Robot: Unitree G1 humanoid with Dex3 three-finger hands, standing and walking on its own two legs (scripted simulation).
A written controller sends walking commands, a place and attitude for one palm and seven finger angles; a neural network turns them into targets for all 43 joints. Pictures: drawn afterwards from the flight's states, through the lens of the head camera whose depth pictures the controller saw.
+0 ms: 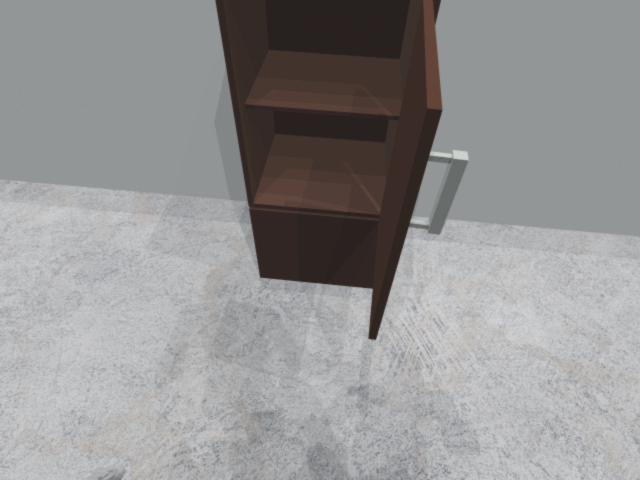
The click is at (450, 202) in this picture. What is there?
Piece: cupboard door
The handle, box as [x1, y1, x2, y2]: [409, 150, 468, 234]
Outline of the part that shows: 467,152 452,150 450,154 431,151 428,160 447,162 448,164 429,220 422,221 411,219 409,226 426,228 428,232 439,234 467,163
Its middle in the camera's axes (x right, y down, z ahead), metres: +0.18 -0.07 +0.61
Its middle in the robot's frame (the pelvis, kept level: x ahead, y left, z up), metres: +0.52 -0.14 +0.07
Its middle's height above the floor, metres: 0.84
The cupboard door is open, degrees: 87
